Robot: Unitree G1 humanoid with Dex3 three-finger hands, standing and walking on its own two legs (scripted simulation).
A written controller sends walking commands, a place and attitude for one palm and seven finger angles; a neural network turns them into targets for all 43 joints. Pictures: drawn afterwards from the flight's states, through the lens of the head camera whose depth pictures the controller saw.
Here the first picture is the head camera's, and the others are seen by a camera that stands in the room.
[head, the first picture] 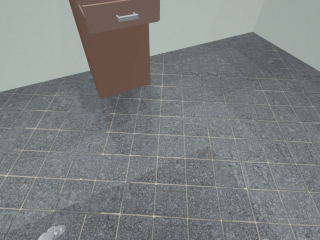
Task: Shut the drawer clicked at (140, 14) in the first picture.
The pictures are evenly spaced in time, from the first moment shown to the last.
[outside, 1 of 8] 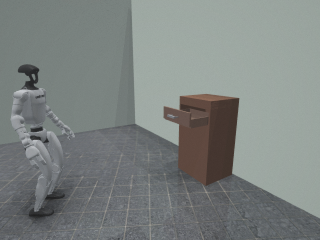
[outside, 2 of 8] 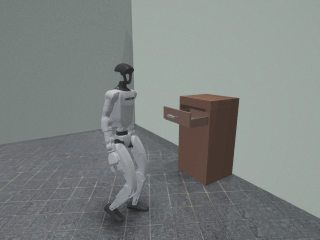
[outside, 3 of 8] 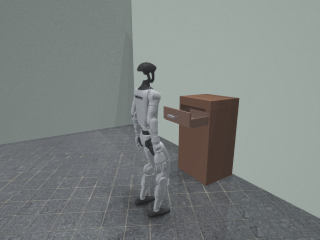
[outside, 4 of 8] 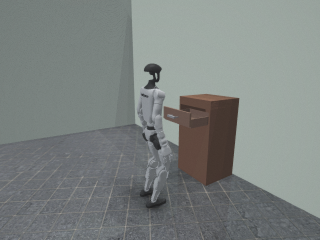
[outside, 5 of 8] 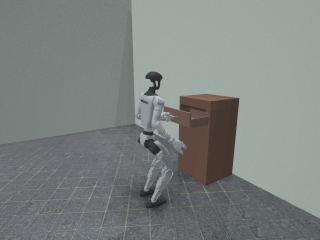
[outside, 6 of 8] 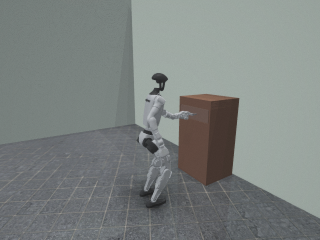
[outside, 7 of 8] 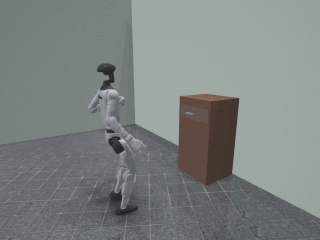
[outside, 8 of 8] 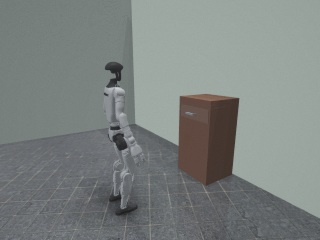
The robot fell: no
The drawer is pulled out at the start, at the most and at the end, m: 0.25 0.25 0.00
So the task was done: yes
